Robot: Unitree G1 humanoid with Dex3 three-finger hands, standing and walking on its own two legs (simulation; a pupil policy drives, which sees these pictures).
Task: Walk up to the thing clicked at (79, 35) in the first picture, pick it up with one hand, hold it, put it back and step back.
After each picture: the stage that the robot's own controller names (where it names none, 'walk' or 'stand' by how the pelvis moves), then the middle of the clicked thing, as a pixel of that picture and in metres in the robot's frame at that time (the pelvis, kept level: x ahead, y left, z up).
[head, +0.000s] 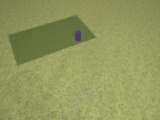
stand; (78, 36) +1.44 +0.08 -0.72
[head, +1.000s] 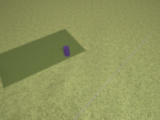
walk; (66, 51) +1.29 +0.30 -0.71
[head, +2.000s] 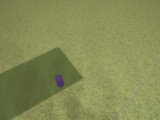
walk; (59, 81) +0.81 +0.31 -0.72
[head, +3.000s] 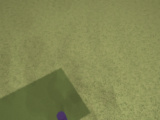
walk; (62, 118) +0.45 +0.24 -0.71
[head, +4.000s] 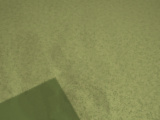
stand; out of the picture +0.36 +0.22 -0.71
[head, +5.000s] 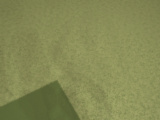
stand; out of the picture +0.34 +0.21 -0.72
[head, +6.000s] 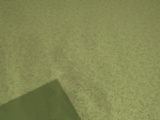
stand; out of the picture +0.36 +0.22 -0.73
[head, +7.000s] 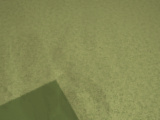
stand; out of the picture +0.35 +0.23 -0.73
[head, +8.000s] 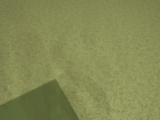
stand; out of the picture +0.35 +0.23 -0.72
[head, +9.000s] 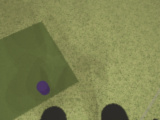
go down; (43, 88) +0.40 +0.21 -0.52
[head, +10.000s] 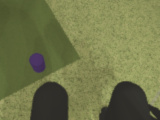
go down; (38, 63) +0.45 +0.21 -0.33
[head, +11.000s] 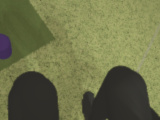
close in; (1, 47) +0.44 +0.24 -0.25
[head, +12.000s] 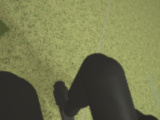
close; out of the picture +0.43 +0.27 -0.23
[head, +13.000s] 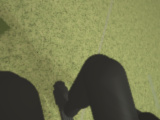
lift; out of the picture +0.42 +0.27 -0.23
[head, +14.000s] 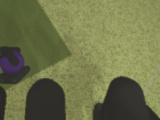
lift; (12, 66) +0.36 +0.25 -0.11
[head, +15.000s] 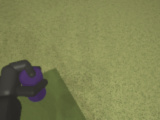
hold; (34, 85) +0.32 +0.18 +0.03
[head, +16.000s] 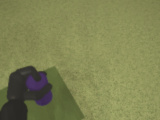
hold; (40, 89) +0.32 +0.17 -0.02
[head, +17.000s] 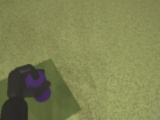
crouch; (39, 87) +0.34 +0.17 -0.05
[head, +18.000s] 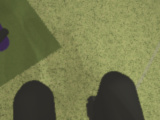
lower; out of the picture +0.48 +0.24 -0.11
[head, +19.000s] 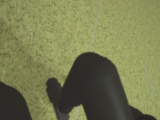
lower; out of the picture +0.46 +0.27 -0.24
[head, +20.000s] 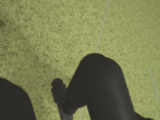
lower; out of the picture +0.45 +0.27 -0.24
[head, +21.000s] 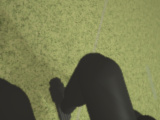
lower; out of the picture +0.46 +0.27 -0.24
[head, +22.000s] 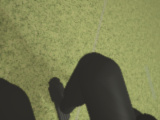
lower; out of the picture +0.45 +0.27 -0.24
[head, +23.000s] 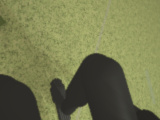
open; out of the picture +0.45 +0.26 -0.25
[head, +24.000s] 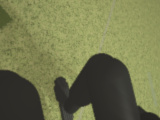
stand; out of the picture +0.45 +0.26 -0.24
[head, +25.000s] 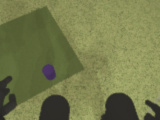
walk; (49, 72) +0.46 +0.18 -0.45
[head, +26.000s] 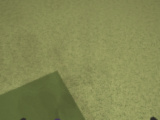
stand; out of the picture +0.39 +0.18 -0.66
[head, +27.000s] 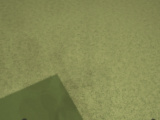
stand; out of the picture +0.40 +0.18 -0.67
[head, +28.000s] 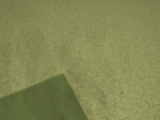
stand; out of the picture +0.40 +0.17 -0.71
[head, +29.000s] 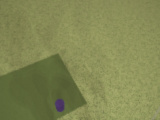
walk; (60, 105) +0.45 +0.13 -0.70
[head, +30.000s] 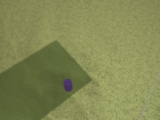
walk; (68, 85) +0.57 +0.14 -0.69
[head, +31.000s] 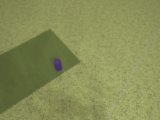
walk; (57, 65) +0.81 +0.26 -0.70
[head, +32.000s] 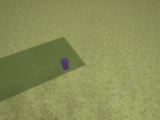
stand; (65, 64) +1.05 +0.23 -0.70
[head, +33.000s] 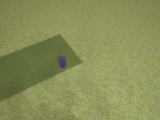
stand; (62, 62) +1.05 +0.24 -0.73
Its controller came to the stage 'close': yes
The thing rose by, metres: 0.71
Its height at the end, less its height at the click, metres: +0.00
